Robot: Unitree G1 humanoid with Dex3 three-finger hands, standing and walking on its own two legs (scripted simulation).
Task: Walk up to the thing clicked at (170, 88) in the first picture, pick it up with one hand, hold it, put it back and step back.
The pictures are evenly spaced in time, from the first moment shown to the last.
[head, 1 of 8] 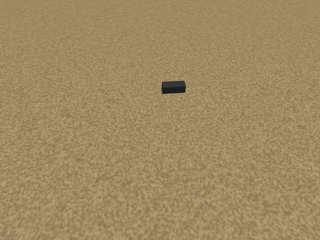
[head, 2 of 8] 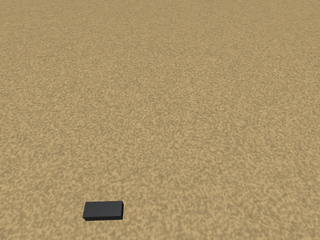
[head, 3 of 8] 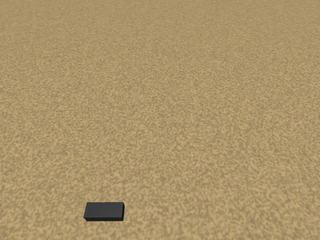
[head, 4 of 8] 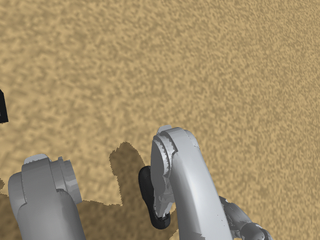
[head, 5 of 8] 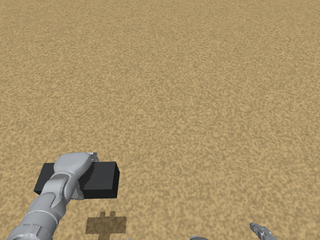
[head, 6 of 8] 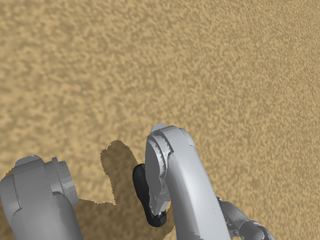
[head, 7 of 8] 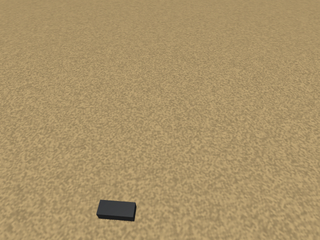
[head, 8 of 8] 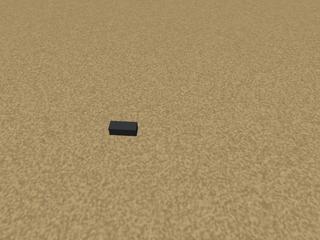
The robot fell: no
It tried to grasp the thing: yes
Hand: left
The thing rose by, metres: 0.66
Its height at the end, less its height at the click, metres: +0.00
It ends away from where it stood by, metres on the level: 0.03
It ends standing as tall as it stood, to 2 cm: yes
